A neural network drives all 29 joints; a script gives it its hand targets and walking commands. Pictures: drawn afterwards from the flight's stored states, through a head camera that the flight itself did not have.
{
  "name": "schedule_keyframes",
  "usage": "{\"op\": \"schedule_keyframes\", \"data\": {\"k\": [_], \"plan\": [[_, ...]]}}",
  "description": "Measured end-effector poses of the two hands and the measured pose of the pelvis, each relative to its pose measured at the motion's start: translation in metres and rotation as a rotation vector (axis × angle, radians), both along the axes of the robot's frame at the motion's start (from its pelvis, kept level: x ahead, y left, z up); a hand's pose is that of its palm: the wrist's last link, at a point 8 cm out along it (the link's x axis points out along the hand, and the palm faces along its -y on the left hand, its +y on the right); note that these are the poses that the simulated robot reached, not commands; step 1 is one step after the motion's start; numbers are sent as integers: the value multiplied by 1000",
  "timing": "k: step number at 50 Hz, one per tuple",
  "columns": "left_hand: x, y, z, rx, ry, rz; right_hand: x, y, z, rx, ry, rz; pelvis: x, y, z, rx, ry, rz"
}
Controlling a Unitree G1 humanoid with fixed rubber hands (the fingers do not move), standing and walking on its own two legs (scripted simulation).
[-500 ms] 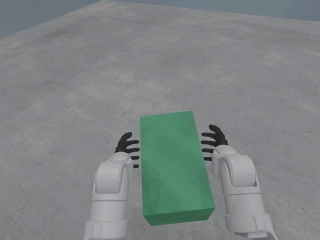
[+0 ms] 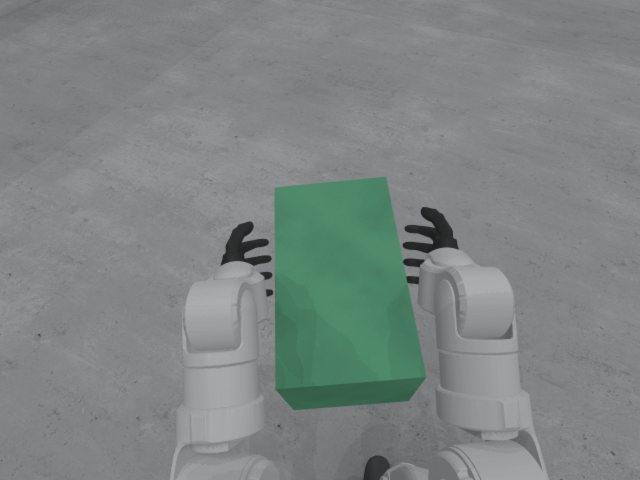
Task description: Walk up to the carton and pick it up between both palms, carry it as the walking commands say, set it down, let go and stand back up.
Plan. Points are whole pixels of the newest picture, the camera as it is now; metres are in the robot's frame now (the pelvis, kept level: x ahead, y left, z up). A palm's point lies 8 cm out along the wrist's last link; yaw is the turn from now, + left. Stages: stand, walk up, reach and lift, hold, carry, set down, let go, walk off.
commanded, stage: carry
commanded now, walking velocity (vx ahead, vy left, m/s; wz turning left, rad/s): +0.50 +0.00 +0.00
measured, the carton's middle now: (340, 292) +0.35 +0.00 +0.00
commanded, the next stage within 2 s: none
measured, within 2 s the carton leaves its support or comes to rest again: neither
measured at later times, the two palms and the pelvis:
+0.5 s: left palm (245, 109) +0.66 +0.14 +0.09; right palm (384, 104) +0.66 -0.10 +0.09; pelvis +0.35 +0.02 +0.00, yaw -2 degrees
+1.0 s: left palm (281, 24) +1.00 +0.09 +0.08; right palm (385, 22) +1.00 -0.15 +0.07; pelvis +0.69 -0.03 +0.00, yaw +1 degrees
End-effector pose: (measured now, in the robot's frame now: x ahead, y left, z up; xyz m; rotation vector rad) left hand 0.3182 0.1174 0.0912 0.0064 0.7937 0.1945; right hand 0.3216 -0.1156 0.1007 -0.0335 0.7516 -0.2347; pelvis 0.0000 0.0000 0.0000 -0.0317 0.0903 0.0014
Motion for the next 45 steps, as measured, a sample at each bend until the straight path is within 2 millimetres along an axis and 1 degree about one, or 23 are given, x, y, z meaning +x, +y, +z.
{"op": "schedule_keyframes", "data": {"k": [1, 3, 5, 7, 10, 13, 16, 18, 21, 22, 24, 27, 31, 35, 39, 42, 45], "plan": [[16, -5, -4, -1, -12, 2, 16, -5, -5, 2, -12, 5, 16, -5, -7, 8, -7, 9], [42, -11, -14, 9, 3, -9, 42, -12, -18, 16, 4, 10, 41, -12, -11, -3, -9, 14], [61, -14, -21, 9, 49, -15, 62, -16, -27, 19, 53, 23, 64, -16, -5, 4, -8, 24], [80, -13, -22, 12, 79, -13, 83, -16, -30, 25, 86, 40, 88, -18, 3, 14, -3, 32], [116, -10, -14, 17, 76, 5, 122, -13, -24, 34, 87, 63, 125, -18, 12, 31, 6, 34], [158, -5, -3, 20, 42, 21, 165, -7, -14, 36, 57, 74, 166, -15, 17, 41, 6, 29], [204, 1, 6, 17, -1, 20, 210, -2, -5, 34, 17, 70, 211, -8, 16, 42, -5, 23], [237, 6, 10, 13, -29, 12, 241, 3, -1, 29, -8, 64, 244, -1, 11, 38, -17, 19], [289, 16, 8, 13, -71, -2, 289, 13, -1, 19, -44, 52, 298, 12, -6, 31, -41, -1], [304, 18, 5, 9, -69, -2, 303, 15, -3, 10, -39, 53, 313, 16, -8, 42, -42, -10], [330, 21, -1, 15, -30, -7, 326, 19, -9, 2, 4, 46, 338, 21, -5, 41, -39, -30], [365, 20, -6, 20, 38, -33, 356, 19, -13, -17, 76, 19, 372, 26, 7, 23, -30, -50], [418, 14, -2, 7, 51, -60, 402, 14, -6, -28, 94, -21, 419, 29, 18, -1, -16, -55], [474, 9, 8, -5, 14, -63, 457, 9, 5, -20, 60, -26, 471, 23, 22, -15, -13, -49], [532, 3, 14, -4, -31, -42, 521, 2, 9, -5, 19, 2, 531, 11, 17, -11, -18, -42], [579, -4, 11, 5, -57, -24, 572, -7, 4, 8, -5, 29, 582, -2, 4, -1, -28, -29], [626, -15, 2, 22, -72, -6, 623, -18, -11, 14, -20, 55, 634, -18, -14, 7, -45, -11]]}}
